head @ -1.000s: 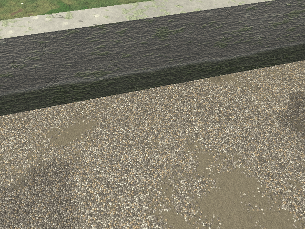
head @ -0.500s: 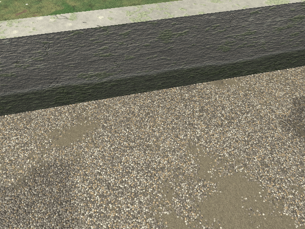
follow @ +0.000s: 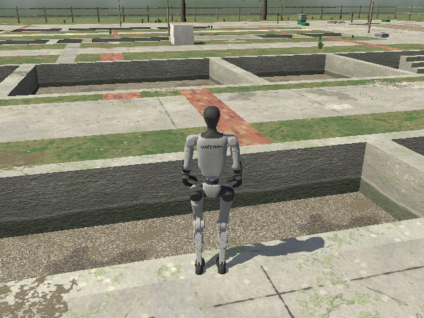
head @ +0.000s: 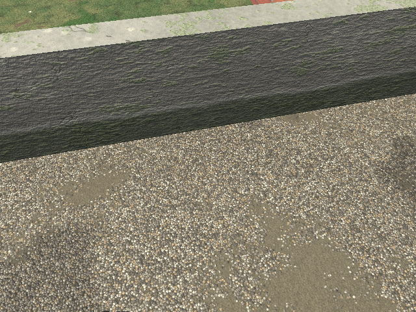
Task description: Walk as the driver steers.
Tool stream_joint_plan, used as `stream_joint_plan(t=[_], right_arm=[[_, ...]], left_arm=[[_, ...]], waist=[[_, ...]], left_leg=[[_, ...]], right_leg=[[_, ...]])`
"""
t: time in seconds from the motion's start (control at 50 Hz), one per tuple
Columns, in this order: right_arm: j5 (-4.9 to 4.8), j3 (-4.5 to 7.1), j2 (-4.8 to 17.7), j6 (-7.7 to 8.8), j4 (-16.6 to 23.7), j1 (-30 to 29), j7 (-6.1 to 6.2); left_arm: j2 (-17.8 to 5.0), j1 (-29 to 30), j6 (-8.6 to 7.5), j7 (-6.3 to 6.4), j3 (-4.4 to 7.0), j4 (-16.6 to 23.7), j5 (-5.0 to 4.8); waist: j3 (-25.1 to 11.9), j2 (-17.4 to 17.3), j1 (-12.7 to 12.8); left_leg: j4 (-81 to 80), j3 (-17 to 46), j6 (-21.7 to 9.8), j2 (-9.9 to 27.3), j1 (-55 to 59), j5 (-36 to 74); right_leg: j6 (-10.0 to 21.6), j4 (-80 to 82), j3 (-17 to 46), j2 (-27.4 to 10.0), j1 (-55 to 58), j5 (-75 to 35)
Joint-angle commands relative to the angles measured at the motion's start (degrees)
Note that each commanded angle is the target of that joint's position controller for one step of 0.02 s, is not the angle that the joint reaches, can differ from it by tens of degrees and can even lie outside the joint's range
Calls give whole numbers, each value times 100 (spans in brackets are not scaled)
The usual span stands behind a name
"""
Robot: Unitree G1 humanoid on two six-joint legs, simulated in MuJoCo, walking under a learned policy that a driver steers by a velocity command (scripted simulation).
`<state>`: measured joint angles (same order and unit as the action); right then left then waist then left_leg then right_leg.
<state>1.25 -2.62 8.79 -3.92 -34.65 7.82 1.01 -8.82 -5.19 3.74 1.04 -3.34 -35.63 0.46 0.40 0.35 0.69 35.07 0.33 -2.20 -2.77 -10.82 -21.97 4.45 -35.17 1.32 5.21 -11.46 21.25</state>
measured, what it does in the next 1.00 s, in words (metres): stands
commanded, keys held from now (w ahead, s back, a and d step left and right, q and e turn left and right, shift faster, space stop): w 0.66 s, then no key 0.34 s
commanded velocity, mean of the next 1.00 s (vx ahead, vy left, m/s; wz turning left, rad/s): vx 0.42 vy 0.00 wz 0.00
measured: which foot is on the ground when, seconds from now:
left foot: down 0.00-1.00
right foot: down 0.00-1.00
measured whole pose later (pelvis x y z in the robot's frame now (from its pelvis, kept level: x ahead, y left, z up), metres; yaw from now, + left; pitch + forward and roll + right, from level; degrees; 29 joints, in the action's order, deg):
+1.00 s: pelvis +0.00 -0.01 +0.02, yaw +1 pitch +0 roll +0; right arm 1.2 -2.8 8.2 -4.0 -37.8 8.5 0.7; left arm -8.3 -7.6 2.2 -0.3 -4.0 -39.1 0.3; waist -0.5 0.1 1.2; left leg 21.3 1.6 -0.9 -1.7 -6.3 -14.4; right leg 5.2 -20.0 0.7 5.5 -6.2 13.1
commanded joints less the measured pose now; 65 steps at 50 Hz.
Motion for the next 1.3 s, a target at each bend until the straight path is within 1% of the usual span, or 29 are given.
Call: stream_joint_plan(t=[0.02,0.04,0.12,0.2,0.22,0.24,0.32,0.34,0.36,0.46,0.48,0.5,0.6,0.62,0.64,0.72,0.74,0.76,0.82,0.84,0.86,0.88,0.98,1.02,1.06,1.08,1.22,1.24,1.3], right_arm=[[-15,146,492,55,591,-594,10],[24,139,392,105,469,-337,20],[19,105,335,112,484,-452,18],[20,105,347,128,459,-405,19],[-22,119,441,79,583,-630,19],[26,134,379,118,439,-359,26],[22,107,334,125,453,-420,25],[-19,116,417,72,576,-643,22],[30,131,356,113,433,-363,27],[25,103,320,124,441,-417,27],[-13,117,410,75,566,-637,23],[32,131,351,116,424,-363,29],[25,101,312,125,436,-423,28],[-11,115,401,76,561,-644,23],[33,128,342,117,419,-369,30],[37,87,289,120,375,-305,19],[4,75,334,72,520,-571,10],[32,70,302,61,486,-510,2],[67,27,213,57,411,-445,2],[55,81,339,96,133,26,11],[33,45,279,68,342,-506,3],[43,60,289,58,275,-391,-8],[0,129,396,62,81,-117,-24],[-64,147,426,120,-90,37,11],[-72,144,400,132,-124,0,18],[-17,136,357,93,-19,-100,-7],[-39,194,497,76,-64,93,-1],[202,127,842,92,23,444,26],[185,56,760,133,56,538,6]], left_arm=[[-381,625,-149,-77,119,610,87],[-347,321,-147,0,103,480,27],[-369,559,-99,26,94,570,-26],[-365,526,-113,20,88,584,-11],[-373,763,-142,-60,88,702,39],[-336,381,-144,-3,88,549,22],[-347,530,-117,19,79,601,-16],[-352,759,-141,-61,76,719,36],[-318,378,-144,-4,79,564,20],[-337,519,-120,17,71,616,-16],[-338,749,-150,-63,68,735,41],[-308,367,-153,-7,72,578,21],[-327,509,-126,14,64,629,-15],[-327,739,-156,-65,61,750,44],[-299,357,-159,-9,65,590,22],[-306,367,-129,8,42,559,-22],[-296,619,-156,-69,26,685,39],[-244,446,-175,-100,19,606,89],[-189,393,-208,-121,-19,446,71],[-294,29,-188,-45,4,245,-20],[-260,453,-193,-98,-13,391,27],[-282,298,-210,-117,4,297,53],[-373,90,-263,-152,72,44,-12],[-431,12,-220,-22,84,-33,-98],[-433,19,-205,-1,96,-47,-93],[-370,48,-230,-103,100,-26,-14],[-505,-152,-228,-135,177,-182,-44],[-858,-872,-160,-192,153,-316,140],[-785,-660,-93,-219,128,-220,137]], waist=[[-404,-82,110],[-807,-41,18],[-324,47,-6],[-334,43,-1],[-141,-51,85],[-671,-28,23],[-340,24,2],[-146,-53,90],[-685,-16,24],[-341,39,3],[-160,-51,89],[-691,-17,26],[-341,33,5],[-159,-56,92],[-694,-20,28],[-279,15,5],[3,-38,90],[-324,-35,127],[-454,-27,75],[-723,-50,-24],[37,-82,94],[-308,-27,70],[-559,-6,24],[-532,-38,-39],[-367,-12,-27],[-241,16,44],[-483,-50,55],[-415,-178,26],[-373,109,-42]], left_leg=[[-228,575,-115,574,282,2659],[-225,409,-91,415,535,1648],[-273,341,-46,323,243,1252],[-256,363,-58,351,279,1323],[-231,507,-66,515,145,2383],[-204,407,-78,408,466,1566],[-230,355,-53,343,274,1349],[-206,490,-55,505,136,2372],[-180,396,-67,399,465,1553],[-211,351,-45,347,279,1334],[-188,493,-50,507,147,2377],[-164,398,-64,402,471,1556],[-201,354,-44,348,277,1330],[-179,495,-48,507,141,2374],[-155,402,-62,403,468,1549],[-371,420,-63,361,249,1019],[-378,560,-56,517,32,2071],[-424,622,-70,590,157,2248],[-861,668,11,637,333,2200],[-1112,629,-13,553,730,1140],[-1135,709,33,648,240,2192],[-1276,748,45,695,476,2179],[-1602,762,48,768,737,2144],[-1578,694,53,691,847,1704],[-1604,704,34,713,741,1736],[-1741,783,10,834,521,2115],[-1811,735,29,831,601,2178],[-1725,800,-267,690,654,1858],[-1723,797,-320,741,272,1658]], right_leg=[[9,365,440,-630,-249,-2626],[20,537,600,-625,-86,-1917],[53,654,708,-675,-272,-1790],[58,654,703,-656,-294,-1770],[34,416,489,-643,-377,-2551],[41,566,633,-626,-174,-1909],[57,634,694,-654,-287,-1851],[34,404,480,-644,-385,-2598],[43,557,631,-628,-180,-1954],[63,639,698,-657,-320,-1849],[40,405,482,-643,-393,-2603],[46,559,630,-628,-196,-1957],[63,640,694,-656,-335,-1839],[41,405,479,-643,-406,-2592],[46,560,627,-629,-208,-1945],[79,804,784,-714,-312,-1635],[55,621,598,-697,-382,-2406],[42,709,628,-738,-156,-2494],[2,1135,786,-881,120,-2729],[2,1402,926,-905,193,-1874],[-17,1489,863,-923,69,-2783],[-14,1572,866,-977,283,-2849],[31,1886,875,-1041,669,-2957],[4,1927,920,-972,485,-2251],[5,1979,916,-968,380,-2194],[58,2090,881,-1046,527,-2678],[93,2047,865,-1108,841,-3059],[247,2207,1185,-1192,872,-3577],[312,2116,1077,-1172,1132,-3726]])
